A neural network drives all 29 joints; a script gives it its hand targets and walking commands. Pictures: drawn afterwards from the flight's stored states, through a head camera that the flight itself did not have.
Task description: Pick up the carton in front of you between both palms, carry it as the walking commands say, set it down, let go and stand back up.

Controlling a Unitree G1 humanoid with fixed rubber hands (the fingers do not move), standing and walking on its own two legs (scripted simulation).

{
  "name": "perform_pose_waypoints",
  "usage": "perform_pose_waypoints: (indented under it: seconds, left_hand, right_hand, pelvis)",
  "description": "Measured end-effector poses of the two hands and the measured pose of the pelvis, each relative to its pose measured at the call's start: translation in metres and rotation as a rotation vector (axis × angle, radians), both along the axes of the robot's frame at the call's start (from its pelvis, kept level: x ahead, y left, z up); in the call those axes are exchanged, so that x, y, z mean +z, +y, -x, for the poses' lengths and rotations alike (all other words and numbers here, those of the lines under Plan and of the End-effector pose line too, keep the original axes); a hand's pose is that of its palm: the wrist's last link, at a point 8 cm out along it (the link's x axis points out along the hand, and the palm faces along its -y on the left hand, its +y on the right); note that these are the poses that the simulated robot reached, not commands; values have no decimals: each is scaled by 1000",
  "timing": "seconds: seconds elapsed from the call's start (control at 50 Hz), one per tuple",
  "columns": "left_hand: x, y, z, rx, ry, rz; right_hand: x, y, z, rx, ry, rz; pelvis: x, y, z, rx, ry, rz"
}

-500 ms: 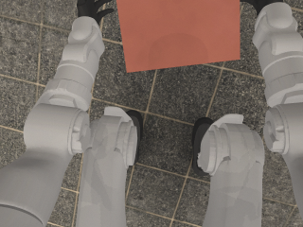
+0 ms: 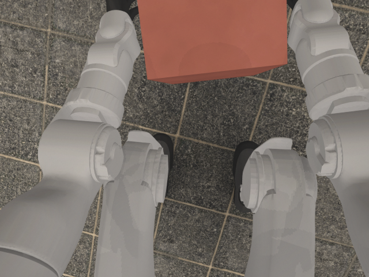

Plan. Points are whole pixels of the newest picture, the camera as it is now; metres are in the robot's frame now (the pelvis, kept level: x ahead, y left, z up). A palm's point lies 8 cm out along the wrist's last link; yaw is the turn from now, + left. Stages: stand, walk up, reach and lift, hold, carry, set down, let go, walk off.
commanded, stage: reach and lift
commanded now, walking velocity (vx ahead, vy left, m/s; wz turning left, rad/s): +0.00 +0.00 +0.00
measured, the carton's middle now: (209, 24) +0.52 -0.01 -0.24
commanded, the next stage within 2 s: none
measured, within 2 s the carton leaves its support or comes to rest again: leaves its support in 0.02 s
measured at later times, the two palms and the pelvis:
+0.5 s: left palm out of the picture +0.49 +0.14 +0.02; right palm out of the picture +0.50 -0.17 +0.01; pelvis +0.00 +0.00 +0.08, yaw -2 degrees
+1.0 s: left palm out of the picture +0.46 +0.13 +0.16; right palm out of the picture +0.46 -0.17 +0.16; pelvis +0.04 +0.00 +0.21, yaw -3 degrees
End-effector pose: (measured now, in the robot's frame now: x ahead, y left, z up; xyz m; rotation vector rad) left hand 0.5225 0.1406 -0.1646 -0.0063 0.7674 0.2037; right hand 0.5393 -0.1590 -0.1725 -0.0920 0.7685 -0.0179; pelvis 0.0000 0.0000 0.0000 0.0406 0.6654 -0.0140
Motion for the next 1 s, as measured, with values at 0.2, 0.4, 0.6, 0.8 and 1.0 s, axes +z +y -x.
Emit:
perform_pose_waypoints:
  seconds: [0.2,0.4,0.6,0.8,1.0]
  left_hand:
    - [43,-1,7,30,-89,28]
    - [141,-7,29,25,-99,51]
    - [210,-5,37,-4,-91,36]
    - [262,-7,46,-19,-103,40]
    - [328,-6,59,-25,-97,43]
  right_hand:
    - [41,-1,8,-29,-81,-34]
    - [143,-8,36,-94,-85,-57]
    - [213,-7,50,-108,-79,-46]
    - [264,-9,65,-132,-91,-53]
    - [329,-7,82,-150,-84,-63]
  pelvis:
    - [0,-1,-4,-13,0,4]
    - [50,2,-1,-33,30,7]
    - [106,4,-2,-32,65,13]
    - [151,5,-15,-36,45,20]
    - [206,4,-36,-37,-33,26]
